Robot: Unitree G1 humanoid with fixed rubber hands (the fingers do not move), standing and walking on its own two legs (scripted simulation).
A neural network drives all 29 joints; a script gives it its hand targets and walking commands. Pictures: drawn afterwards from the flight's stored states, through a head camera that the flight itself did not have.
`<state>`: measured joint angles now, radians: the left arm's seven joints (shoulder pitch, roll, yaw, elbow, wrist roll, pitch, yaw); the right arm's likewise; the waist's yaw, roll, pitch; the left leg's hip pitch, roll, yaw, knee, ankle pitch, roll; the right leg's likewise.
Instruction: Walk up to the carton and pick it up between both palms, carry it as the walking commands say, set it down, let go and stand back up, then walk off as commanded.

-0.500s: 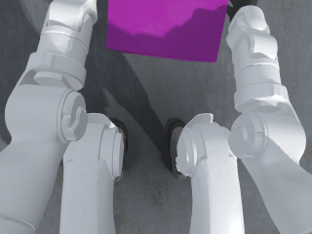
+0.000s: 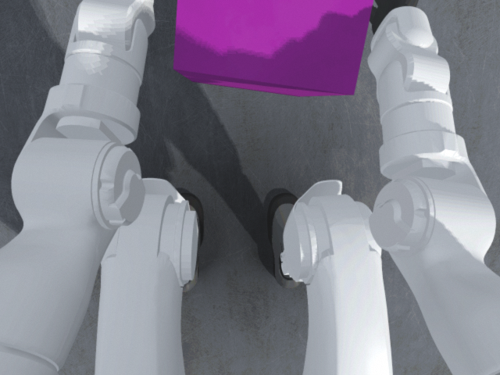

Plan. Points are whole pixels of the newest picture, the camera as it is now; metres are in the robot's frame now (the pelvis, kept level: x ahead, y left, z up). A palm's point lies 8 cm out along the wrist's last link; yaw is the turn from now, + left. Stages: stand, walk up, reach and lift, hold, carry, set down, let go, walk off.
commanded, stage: set down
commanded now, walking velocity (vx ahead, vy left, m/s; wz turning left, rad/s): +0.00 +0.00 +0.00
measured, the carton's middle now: (264, 8) +0.55 -0.01 -0.23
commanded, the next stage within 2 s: none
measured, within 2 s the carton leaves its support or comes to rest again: neither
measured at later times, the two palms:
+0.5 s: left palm out of the picture +0.56 +0.14 -0.16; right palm (392, 12) +0.53 -0.16 -0.15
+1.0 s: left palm out of the picture +0.56 +0.18 -0.13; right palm (420, 15) +0.52 -0.18 -0.12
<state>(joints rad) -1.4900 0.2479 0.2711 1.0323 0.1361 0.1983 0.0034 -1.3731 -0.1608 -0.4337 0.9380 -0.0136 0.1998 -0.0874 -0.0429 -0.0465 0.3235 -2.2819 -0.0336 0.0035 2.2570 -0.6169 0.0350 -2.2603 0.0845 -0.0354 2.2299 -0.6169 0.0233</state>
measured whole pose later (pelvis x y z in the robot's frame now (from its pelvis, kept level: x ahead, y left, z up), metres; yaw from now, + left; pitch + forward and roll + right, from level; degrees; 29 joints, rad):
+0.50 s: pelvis +0.00 +0.00 +0.00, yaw +0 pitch +35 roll -3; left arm -1.51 0.29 0.21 1.10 0.10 0.11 0.02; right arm -1.40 -0.17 -0.39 1.01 0.01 0.11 -0.11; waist -0.05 -0.05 0.38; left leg -2.26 -0.04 0.00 2.27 -0.62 0.02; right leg -2.24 0.08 -0.04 2.24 -0.62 0.02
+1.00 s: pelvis -0.01 +0.00 +0.02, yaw +0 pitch +36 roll -3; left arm -1.52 0.47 0.02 1.16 -0.19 0.09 0.06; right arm -1.38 -0.24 -0.21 1.00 0.18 0.09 -0.17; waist -0.07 -0.02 0.33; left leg -2.26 -0.04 -0.01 2.19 -0.57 0.02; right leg -2.23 0.08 -0.04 2.16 -0.57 0.02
